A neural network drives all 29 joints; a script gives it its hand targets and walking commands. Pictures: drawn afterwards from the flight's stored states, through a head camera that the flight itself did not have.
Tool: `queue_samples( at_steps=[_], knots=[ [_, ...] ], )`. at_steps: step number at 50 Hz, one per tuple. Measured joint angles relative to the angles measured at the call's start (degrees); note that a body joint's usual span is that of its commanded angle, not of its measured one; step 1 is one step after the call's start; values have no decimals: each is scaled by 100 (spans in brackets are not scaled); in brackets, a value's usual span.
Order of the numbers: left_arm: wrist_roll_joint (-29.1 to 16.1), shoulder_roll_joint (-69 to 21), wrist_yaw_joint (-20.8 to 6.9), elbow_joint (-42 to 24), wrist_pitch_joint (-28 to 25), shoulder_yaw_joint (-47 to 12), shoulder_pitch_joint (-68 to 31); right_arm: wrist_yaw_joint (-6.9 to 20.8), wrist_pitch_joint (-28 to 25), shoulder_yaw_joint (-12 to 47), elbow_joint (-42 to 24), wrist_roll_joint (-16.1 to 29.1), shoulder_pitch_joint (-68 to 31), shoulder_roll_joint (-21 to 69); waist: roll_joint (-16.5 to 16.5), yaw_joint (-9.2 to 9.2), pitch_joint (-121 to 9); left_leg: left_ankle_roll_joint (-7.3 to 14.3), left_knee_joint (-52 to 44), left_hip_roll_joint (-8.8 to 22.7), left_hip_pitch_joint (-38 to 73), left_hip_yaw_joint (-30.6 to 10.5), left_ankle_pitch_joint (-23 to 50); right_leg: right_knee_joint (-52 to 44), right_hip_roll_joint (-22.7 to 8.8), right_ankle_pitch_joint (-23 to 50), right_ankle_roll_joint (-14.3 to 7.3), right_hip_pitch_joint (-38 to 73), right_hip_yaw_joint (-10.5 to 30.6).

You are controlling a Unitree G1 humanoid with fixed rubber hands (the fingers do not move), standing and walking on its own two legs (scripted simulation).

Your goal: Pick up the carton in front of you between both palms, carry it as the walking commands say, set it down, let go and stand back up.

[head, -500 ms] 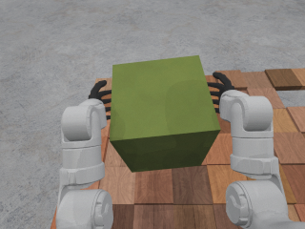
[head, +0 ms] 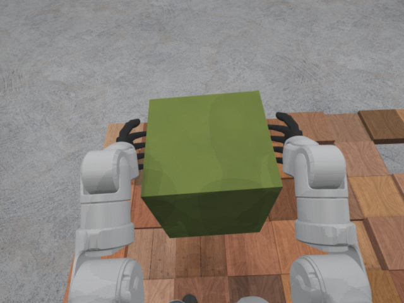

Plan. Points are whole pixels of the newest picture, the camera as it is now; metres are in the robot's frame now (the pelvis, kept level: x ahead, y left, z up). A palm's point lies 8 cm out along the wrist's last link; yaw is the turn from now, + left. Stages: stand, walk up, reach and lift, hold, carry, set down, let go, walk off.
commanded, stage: carry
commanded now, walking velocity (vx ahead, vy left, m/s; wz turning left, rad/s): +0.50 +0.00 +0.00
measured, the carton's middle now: (209, 172) +0.39 -0.01 +0.01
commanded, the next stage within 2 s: none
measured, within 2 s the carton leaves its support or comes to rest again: neither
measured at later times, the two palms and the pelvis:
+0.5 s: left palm (148, 58) +0.61 +0.11 +0.13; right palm (279, 42) +0.64 -0.19 +0.13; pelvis +0.27 -0.06 +0.02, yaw +2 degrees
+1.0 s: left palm (139, 35) +0.73 +0.14 +0.12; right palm (254, 23) +0.75 -0.15 +0.12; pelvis +0.37 -0.03 -0.01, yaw +2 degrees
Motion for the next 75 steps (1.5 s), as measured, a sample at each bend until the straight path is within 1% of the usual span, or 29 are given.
queue_samples(
  at_steps=[4,7,11,12,13,14,15,16,17,18,19,21,23,27,30,31,32,33,35,37,38,41,44,46,50,57,62,68,75],
  knots=[
    [173,-186,27,-387,94,90,-13,-60,28,-73,-331,189,27,-23,36,-245,73,-38,-160,52,439,-67,-318,-1049,-269,86,46,-806,92],
    [343,-306,-27,-523,88,146,114,-62,-2,-110,-306,222,37,6,31,-343,-84,-151,-133,116,783,-110,-687,-2052,-377,694,79,-1002,41],
    [501,-383,-102,-499,89,183,394,-45,-31,-50,-47,171,128,66,5,-308,-493,-385,-4,200,1349,-124,-1323,-3535,-358,1704,31,-606,-254],
    [515,-386,-110,-467,106,176,439,-28,-17,-21,3,142,161,69,-13,-286,-592,-452,106,217,1493,-138,-1525,-3991,-344,2089,6,-347,-390],
    [528,-402,-111,-419,105,155,464,-1,2,19,32,121,188,33,14,-254,-680,-513,338,264,1560,-170,-1751,-4175,-325,2400,-65,-153,-504],
    [559,-448,-102,-373,42,111,475,33,-5,42,47,130,191,-46,164,-197,-679,-548,787,393,1458,-271,-1792,-3965,-240,2252,-151,-133,-615],
    [590,-498,-78,-342,-2,55,467,72,0,34,34,148,200,-124,231,-136,-641,-585,1384,393,1249,-431,-1935,-3776,-211,1971,-223,-106,-675],
    [605,-544,-41,-361,-7,11,479,96,18,31,6,168,217,-175,232,-83,-590,-601,1938,316,1006,-552,-2152,-3713,-222,1740,-268,-36,-696],
    [608,-583,-7,-436,21,-9,523,122,55,24,-43,176,235,-194,210,-41,-536,-602,2309,236,770,-601,-2282,-3761,-248,1607,-288,67,-703],
    [588,-612,21,-562,71,-5,592,130,107,22,-116,184,253,-185,185,-8,-481,-599,2449,179,561,-597,-2295,-3886,-283,1617,-209,183,-702],
    [557,-631,61,-720,137,7,666,121,162,32,-217,184,277,-148,153,21,-426,-608,2346,151,402,-565,-2248,-4037,-311,1687,-116,307,-696],
    [486,-660,93,-1093,264,75,786,110,264,44,-499,157,319,-50,122,96,-302,-642,1820,141,174,-526,-2008,-4299,-320,1644,-191,539,-703],
    [411,-674,105,-1469,346,128,842,101,335,53,-860,120,348,45,143,179,-189,-660,1422,149,-37,-553,-1541,-4442,-295,1577,-263,710,-723],
    [277,-631,108,-1884,402,139,725,81,426,34,-1493,36,348,158,251,329,-121,-635,912,174,-246,-665,-606,-4344,-186,1307,-255,906,-787],
    [193,-497,133,-1734,460,69,399,70,540,-21,-1582,-3,172,91,298,414,-227,-540,148,178,38,-705,137,-3878,-100,876,-205,936,-829],
    [164,-425,143,-1590,498,46,242,71,587,-47,-1502,-14,57,42,307,428,-287,-512,-326,192,265,-665,628,-3611,-75,669,-180,916,-838],
    [134,-340,176,-1399,542,5,62,53,635,-58,-1363,-23,-86,-14,314,440,-366,-495,-656,228,529,-593,911,-3274,-51,421,-152,868,-843],
    [118,-238,176,-1157,583,-33,-147,44,672,-89,-1171,-39,-257,-77,311,431,-465,-432,-738,267,711,-563,1126,-2905,-37,149,-121,785,-856],
    [43,5,215,-561,612,-122,-584,39,665,-133,-676,-45,-586,-187,103,365,-557,-258,-490,161,752,-540,146,-2408,-111,-236,-39,655,-738],
    [-22,199,225,21,706,-130,-913,40,679,-170,-69,-47,-880,-252,-48,310,-614,-147,-271,72,704,-530,-291,-2257,-133,-342,7,598,-590],
    [-40,256,228,298,755,-135,-1037,42,702,-203,202,-43,-978,-275,-86,293,-642,-137,-197,56,669,-509,-218,-2269,-143,-344,20,614,-550],
    [-7,274,229,990,825,-130,-1243,52,774,-325,823,-34,-1113,-335,48,316,-722,-130,-232,130,755,-546,-321,-2514,-50,-305,-13,788,-568],
    [109,193,208,1479,741,-87,-1281,88,728,-453,1212,-103,-1084,-326,164,339,-758,-153,-365,175,855,-560,-310,-2765,2,-227,14,942,-578],
    [218,112,177,1664,639,-60,-1192,110,649,-497,1356,-183,-990,-279,217,349,-771,-168,-440,183,898,-555,-237,-2898,14,-179,26,1013,-571],
    [326,-20,136,1616,482,-74,-854,118,509,-460,1314,-261,-713,-191,270,362,-712,-180,-504,174,920,-534,-91,-3017,8,-114,17,1060,-538],
    [248,-171,289,912,388,-116,-412,48,351,-309,765,-188,-422,-123,261,337,-490,-184,-494,175,817,-508,-35,-2780,-3,-139,-48,836,-515],
    [265,-238,325,684,308,-86,-270,42,239,-260,620,-148,-321,-105,274,310,-509,-230,-504,226,745,-514,-85,-2580,29,-159,-112,655,-555],
    [270,-259,331,780,241,-110,-109,51,153,-186,739,-146,-153,-88,271,311,-684,-309,-416,275,713,-519,-98,-2400,49,-171,-191,582,-610],
    [236,-211,332,1187,179,-192,-13,74,96,-88,1098,-169,8,-96,269,292,-992,-374,-346,335,756,-549,-56,-2341,88,-134,-264,633,-671]
  ],
)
